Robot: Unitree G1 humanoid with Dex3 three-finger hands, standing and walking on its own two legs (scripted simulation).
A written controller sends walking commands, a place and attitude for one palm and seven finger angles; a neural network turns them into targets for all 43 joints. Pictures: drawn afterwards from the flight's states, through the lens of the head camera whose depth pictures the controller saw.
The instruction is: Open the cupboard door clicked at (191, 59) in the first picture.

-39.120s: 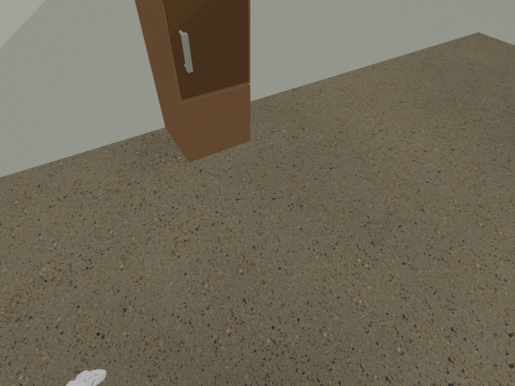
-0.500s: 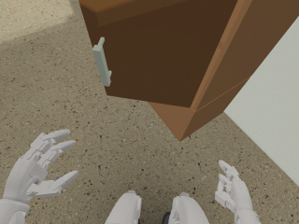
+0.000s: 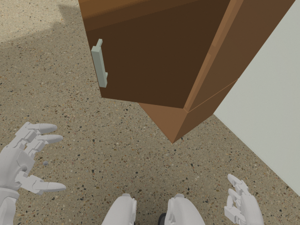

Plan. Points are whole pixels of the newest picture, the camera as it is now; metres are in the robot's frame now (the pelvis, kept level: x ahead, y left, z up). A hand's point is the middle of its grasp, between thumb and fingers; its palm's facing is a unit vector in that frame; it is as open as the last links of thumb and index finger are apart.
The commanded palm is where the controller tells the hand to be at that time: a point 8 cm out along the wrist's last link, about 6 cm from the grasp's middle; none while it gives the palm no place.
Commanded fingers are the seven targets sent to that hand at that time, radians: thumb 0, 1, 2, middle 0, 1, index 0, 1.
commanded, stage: raise the hand with hooked fingers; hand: left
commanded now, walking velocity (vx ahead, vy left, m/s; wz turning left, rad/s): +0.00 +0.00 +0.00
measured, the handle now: (101, 64) +0.59 +0.21 +0.01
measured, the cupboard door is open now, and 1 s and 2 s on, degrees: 47 47 47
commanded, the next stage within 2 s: move the hooked fingers beside the handle in 0.92 s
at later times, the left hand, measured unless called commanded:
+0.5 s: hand (41, 143) +0.29 +0.28 +0.04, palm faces -0.04 -1.00 -0.06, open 13.9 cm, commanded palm +0.27 +0.33 +0.04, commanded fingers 0.00 -0.50 0.30 -0.30 -1.20 -0.30 -1.20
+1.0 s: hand (47, 142) +0.29 +0.27 +0.04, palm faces -0.03 -1.00 -0.06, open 13.9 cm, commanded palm +0.27 +0.32 +0.04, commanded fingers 0.00 -0.50 0.30 -0.30 -1.20 -0.30 -1.20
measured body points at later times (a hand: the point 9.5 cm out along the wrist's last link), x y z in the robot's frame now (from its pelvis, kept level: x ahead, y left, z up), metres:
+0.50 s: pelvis +0.00 +0.01 +0.00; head +0.11 +0.04 +0.44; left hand +0.28 +0.34 +0.04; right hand +0.18 -0.25 -0.07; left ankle +0.02 +0.07 -0.62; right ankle +0.06 -0.11 -0.62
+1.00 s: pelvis +0.01 +0.00 +0.00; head +0.11 +0.02 +0.44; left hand +0.28 +0.32 +0.05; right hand +0.18 -0.25 -0.07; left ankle +0.02 +0.07 -0.62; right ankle +0.06 -0.11 -0.62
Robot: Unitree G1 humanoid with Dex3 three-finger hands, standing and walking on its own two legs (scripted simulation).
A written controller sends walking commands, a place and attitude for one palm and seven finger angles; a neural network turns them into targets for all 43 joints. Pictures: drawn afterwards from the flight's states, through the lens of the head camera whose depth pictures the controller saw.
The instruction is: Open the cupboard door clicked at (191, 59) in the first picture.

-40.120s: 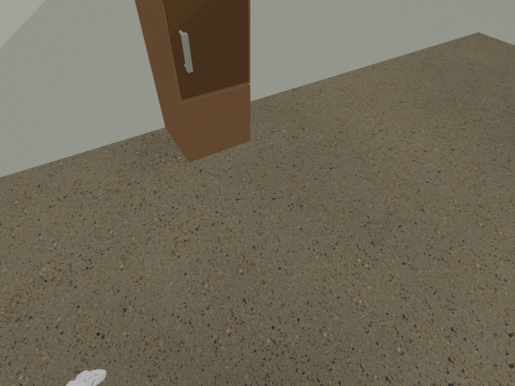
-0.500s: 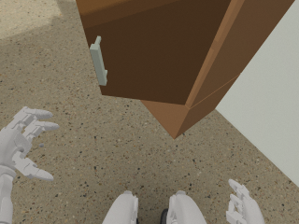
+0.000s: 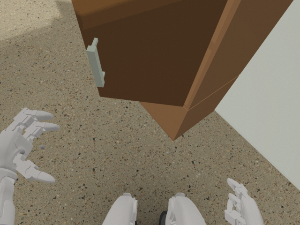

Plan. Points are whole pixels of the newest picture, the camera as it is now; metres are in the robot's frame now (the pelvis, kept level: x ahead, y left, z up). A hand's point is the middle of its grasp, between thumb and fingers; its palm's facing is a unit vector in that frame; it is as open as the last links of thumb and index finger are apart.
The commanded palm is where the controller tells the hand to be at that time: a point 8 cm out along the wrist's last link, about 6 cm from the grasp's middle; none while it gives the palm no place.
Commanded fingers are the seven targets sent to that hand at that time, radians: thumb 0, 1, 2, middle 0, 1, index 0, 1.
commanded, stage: move the hooked fingers beside the handle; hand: left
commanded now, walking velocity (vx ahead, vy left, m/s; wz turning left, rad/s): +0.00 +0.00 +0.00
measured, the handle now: (98, 64) +0.59 +0.22 +0.00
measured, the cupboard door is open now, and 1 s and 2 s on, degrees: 47 47 47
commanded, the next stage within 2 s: none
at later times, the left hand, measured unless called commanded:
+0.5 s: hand (52, 118) +0.36 +0.28 +0.03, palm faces -0.01 -1.00 -0.04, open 13.9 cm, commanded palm +0.34 +0.32 +0.03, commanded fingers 0.00 -0.50 0.30 -0.30 -1.20 -0.30 -1.20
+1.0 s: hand (64, 94) +0.44 +0.28 +0.02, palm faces -0.03 -1.00 -0.03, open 13.9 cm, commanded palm +0.43 +0.31 +0.02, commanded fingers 0.00 -0.50 0.30 -0.30 -1.20 -0.30 -1.20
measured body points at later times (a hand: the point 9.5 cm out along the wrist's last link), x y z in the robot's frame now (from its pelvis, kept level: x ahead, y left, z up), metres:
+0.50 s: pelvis +0.00 +0.00 -0.01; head +0.12 +0.03 +0.42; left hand +0.35 +0.34 +0.03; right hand +0.13 -0.27 -0.10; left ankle +0.01 +0.07 -0.62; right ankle +0.06 -0.11 -0.62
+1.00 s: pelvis +0.00 +0.01 -0.02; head +0.15 +0.04 +0.40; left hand +0.43 +0.33 +0.03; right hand +0.08 -0.27 -0.12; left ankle +0.01 +0.07 -0.62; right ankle +0.06 -0.11 -0.62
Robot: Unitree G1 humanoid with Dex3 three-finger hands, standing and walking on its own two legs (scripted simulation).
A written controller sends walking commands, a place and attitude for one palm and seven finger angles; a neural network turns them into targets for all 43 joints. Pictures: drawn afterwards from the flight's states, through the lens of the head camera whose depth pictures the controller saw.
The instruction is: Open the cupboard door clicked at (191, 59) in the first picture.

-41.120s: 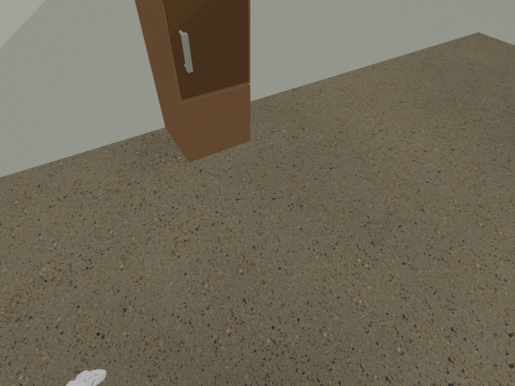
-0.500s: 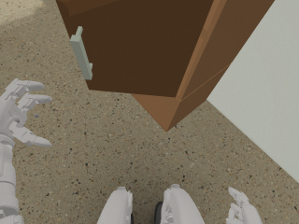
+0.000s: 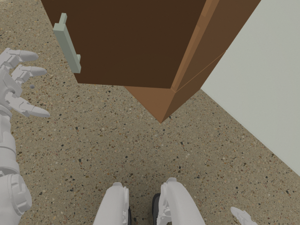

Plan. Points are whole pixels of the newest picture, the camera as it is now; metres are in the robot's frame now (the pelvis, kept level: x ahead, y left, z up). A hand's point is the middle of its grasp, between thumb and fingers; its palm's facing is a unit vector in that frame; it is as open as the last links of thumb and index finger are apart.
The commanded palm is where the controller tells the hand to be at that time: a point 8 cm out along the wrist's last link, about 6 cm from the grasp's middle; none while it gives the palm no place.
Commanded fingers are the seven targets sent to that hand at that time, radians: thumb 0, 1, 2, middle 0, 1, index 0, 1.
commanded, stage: move the hooked fingers beside the handle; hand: left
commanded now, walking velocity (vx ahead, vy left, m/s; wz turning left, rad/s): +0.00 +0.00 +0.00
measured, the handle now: (70, 45) +0.58 +0.23 +0.02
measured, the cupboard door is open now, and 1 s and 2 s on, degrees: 47 47 47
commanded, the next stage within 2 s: slide the fingers in behind the handle in 1.42 s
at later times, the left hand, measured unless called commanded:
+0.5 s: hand (41, 63) +0.51 +0.29 +0.03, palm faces +0.04 -1.00 -0.04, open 13.9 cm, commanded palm +0.51 +0.31 +0.02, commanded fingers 0.00 -0.50 0.30 -0.30 -1.20 -0.30 -1.20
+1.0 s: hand (40, 57) +0.53 +0.30 +0.03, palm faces +0.04 -1.00 -0.04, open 13.9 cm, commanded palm +0.53 +0.30 +0.02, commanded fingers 0.00 -0.50 0.30 -0.30 -1.20 -0.30 -1.20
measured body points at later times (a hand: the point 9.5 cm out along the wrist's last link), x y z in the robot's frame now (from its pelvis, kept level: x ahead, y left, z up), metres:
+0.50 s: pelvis -0.01 +0.00 -0.02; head +0.18 +0.05 +0.38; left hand +0.50 +0.34 +0.04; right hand +0.03 -0.28 -0.11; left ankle +0.01 +0.06 -0.60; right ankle +0.06 -0.11 -0.60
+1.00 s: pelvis -0.01 +0.01 -0.02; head +0.20 +0.06 +0.38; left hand +0.52 +0.35 +0.03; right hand +0.00 -0.26 -0.11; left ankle +0.01 +0.06 -0.60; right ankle +0.06 -0.11 -0.60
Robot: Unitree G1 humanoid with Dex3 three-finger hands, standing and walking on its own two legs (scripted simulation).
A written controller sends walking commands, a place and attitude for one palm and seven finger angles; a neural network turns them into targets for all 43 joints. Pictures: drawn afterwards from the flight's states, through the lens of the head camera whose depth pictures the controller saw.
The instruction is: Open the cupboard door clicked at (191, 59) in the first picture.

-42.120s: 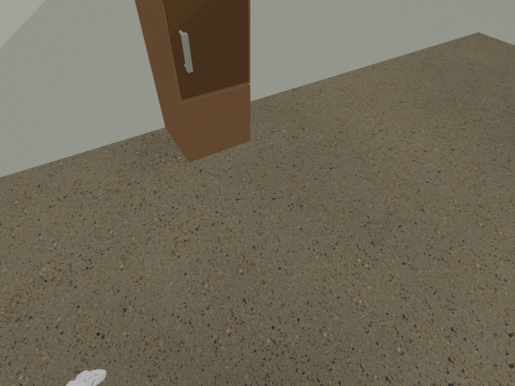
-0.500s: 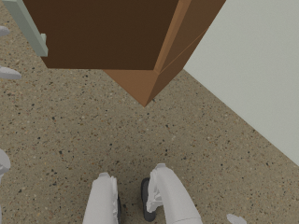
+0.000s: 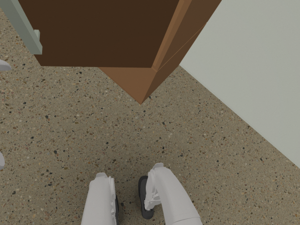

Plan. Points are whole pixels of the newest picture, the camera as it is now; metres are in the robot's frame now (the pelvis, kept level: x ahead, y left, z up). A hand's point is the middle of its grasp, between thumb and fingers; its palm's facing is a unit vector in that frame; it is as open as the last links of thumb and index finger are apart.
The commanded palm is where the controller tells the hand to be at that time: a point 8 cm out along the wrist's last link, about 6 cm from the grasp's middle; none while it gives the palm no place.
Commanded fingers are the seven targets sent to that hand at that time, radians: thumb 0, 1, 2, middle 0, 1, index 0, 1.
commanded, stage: move the hooked fingers beside the handle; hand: left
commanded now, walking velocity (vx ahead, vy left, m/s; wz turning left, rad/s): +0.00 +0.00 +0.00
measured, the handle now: (23, 18) +0.58 +0.25 +0.05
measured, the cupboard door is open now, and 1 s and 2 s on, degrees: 47 47 46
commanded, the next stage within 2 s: slide the fingers in behind the handle in 0.42 s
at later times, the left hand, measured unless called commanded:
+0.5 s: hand out of the picture +0.52 +0.31 +0.05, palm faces +0.08 -1.00 -0.05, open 13.9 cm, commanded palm +0.52 +0.32 +0.04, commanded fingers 0.00 -0.50 0.30 -0.30 -1.20 -0.30 -1.20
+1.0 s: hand (5, 38) +0.52 +0.28 +0.04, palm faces +0.06 -1.00 -0.03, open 13.9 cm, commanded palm +0.52 +0.29 +0.04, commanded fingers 0.00 -0.50 0.30 -0.30 -1.20 -0.30 -1.20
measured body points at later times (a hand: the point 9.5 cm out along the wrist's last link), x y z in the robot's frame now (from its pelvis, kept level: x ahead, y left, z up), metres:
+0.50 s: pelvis +0.00 +0.00 +0.00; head +0.20 +0.06 +0.39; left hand +0.51 +0.36 +0.05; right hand +0.03 -0.28 -0.09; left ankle +0.02 +0.06 -0.58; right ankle +0.07 -0.12 -0.58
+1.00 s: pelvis +0.00 -0.01 +0.00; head +0.20 +0.06 +0.40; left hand +0.52 +0.33 +0.05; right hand +0.03 -0.28 -0.09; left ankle +0.02 +0.06 -0.58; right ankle +0.07 -0.12 -0.58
